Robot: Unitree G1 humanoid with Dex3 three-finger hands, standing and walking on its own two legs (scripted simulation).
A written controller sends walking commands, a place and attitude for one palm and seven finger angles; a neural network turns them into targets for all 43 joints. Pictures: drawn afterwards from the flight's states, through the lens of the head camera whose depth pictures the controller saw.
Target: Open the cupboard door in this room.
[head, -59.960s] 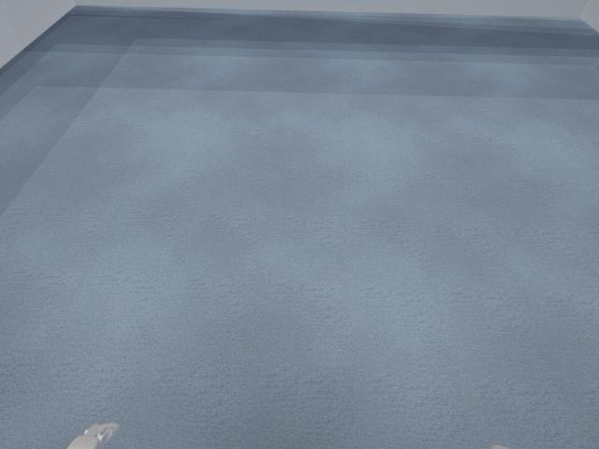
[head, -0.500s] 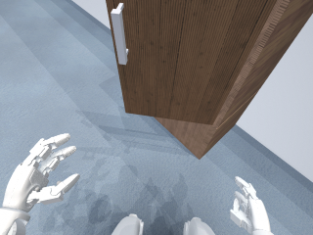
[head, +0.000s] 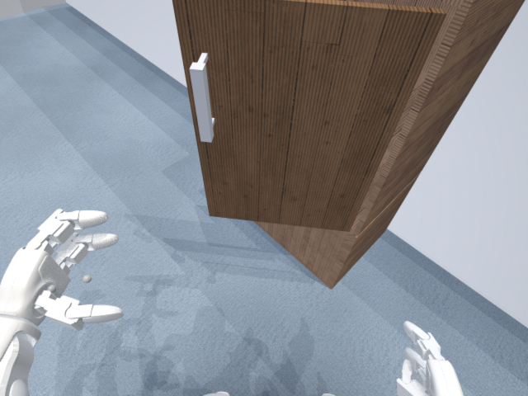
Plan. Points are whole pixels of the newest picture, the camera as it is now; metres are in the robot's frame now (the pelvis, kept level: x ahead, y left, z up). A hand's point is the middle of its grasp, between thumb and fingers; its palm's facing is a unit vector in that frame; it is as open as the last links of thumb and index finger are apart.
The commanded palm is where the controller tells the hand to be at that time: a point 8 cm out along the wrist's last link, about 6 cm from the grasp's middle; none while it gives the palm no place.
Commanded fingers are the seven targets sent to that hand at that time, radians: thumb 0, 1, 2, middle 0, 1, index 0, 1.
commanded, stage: raise the hand with hooked fingers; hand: left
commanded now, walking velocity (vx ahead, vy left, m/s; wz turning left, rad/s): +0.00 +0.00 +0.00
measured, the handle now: (205, 99) +0.59 +0.16 +0.12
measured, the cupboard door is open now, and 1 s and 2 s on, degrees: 39 39 39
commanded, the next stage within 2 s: move the hooked fingers beside the handle in 0.98 s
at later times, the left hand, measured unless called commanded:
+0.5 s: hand (78, 217) +0.30 +0.26 +0.14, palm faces +0.01 -1.00 -0.05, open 14.0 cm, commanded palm +0.27 +0.31 +0.14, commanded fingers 0.00 -0.50 0.30 -0.30 -1.20 -0.30 -1.20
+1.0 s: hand (88, 217) +0.30 +0.25 +0.14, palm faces +0.01 -1.00 -0.03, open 14.0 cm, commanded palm +0.27 +0.30 +0.14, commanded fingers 0.00 -0.50 0.30 -0.30 -1.20 -0.30 -1.20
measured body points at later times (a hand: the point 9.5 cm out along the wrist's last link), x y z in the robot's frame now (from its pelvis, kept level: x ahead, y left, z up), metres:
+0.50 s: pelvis +0.01 -0.01 +0.02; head +0.02 -0.02 +0.47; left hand +0.29 +0.32 +0.15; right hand +0.17 -0.26 -0.05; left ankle -0.01 +0.09 -0.69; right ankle +0.03 -0.14 -0.69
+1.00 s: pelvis +0.01 -0.02 +0.03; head +0.02 -0.03 +0.48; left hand +0.29 +0.31 +0.14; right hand +0.16 -0.27 -0.05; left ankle -0.01 +0.09 -0.69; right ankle +0.03 -0.14 -0.69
